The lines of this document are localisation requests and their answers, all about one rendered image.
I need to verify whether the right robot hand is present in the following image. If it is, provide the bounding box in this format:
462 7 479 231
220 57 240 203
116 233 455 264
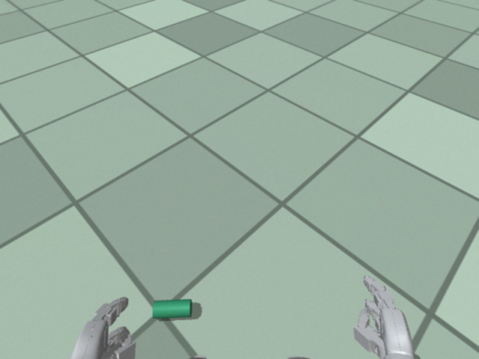
353 275 415 359

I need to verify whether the left robot hand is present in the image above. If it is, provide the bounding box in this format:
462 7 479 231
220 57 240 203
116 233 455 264
70 297 135 359

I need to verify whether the can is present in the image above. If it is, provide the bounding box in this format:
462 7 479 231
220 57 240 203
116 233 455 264
153 299 192 319

